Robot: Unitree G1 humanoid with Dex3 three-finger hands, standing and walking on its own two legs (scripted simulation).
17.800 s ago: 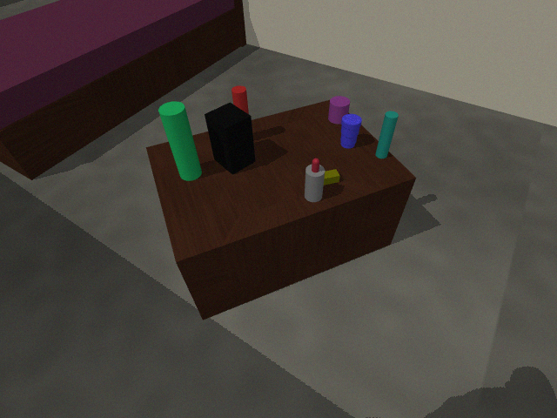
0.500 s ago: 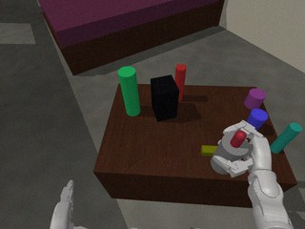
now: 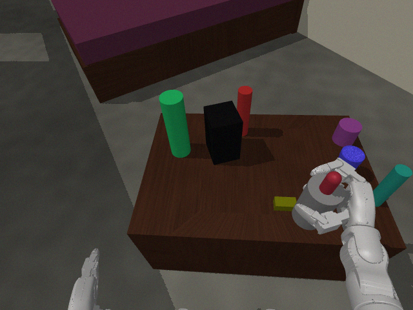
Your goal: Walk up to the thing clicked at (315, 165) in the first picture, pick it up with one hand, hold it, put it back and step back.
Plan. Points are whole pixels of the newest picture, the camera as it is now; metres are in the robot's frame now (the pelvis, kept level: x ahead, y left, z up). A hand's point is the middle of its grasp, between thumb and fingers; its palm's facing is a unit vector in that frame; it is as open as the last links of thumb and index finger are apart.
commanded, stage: crouch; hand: right
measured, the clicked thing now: (319, 198) +0.32 -0.17 +0.05
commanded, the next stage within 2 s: lower in 0.92 s
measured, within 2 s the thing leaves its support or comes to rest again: rests again in 2.00 s
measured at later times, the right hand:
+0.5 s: hand (300, 193) +0.40 -0.17 -0.06, palm faces +0.12 +0.99 -0.01, open 9.5 cm
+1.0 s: hand (292, 195) +0.43 -0.17 -0.12, palm faces +0.12 +0.99 -0.01, open 9.5 cm
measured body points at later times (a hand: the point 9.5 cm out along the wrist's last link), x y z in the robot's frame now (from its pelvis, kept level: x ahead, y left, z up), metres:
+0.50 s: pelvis -0.02 -0.01 -0.06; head +0.09 -0.04 +0.38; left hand +0.13 +0.26 -0.05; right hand +0.38 -0.22 -0.05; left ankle +0.01 +0.14 -0.69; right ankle +0.03 -0.14 -0.69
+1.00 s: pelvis -0.02 +0.00 -0.10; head +0.12 -0.05 +0.33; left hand +0.14 +0.27 -0.06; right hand +0.41 -0.22 -0.11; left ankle +0.01 +0.14 -0.69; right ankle +0.03 -0.14 -0.69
